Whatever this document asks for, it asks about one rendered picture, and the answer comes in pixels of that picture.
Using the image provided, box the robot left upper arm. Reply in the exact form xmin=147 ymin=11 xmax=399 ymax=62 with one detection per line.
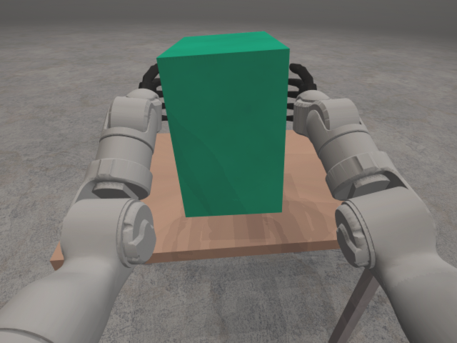
xmin=0 ymin=198 xmax=156 ymax=343

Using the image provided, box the left robot hand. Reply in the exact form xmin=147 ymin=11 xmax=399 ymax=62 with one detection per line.
xmin=139 ymin=64 xmax=168 ymax=121

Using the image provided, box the robot right upper arm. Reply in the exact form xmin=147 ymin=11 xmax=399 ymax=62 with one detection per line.
xmin=335 ymin=187 xmax=457 ymax=343

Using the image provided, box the right robot hand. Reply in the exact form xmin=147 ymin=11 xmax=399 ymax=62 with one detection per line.
xmin=286 ymin=64 xmax=317 ymax=121

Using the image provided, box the left robot forearm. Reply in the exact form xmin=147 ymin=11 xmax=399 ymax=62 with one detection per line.
xmin=60 ymin=89 xmax=162 ymax=254

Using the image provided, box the carton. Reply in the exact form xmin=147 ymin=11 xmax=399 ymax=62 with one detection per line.
xmin=156 ymin=31 xmax=290 ymax=217

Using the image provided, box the right robot forearm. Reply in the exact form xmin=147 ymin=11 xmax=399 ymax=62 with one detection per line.
xmin=293 ymin=90 xmax=438 ymax=246

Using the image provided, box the table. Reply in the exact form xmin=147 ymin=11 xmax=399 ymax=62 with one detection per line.
xmin=50 ymin=130 xmax=380 ymax=343

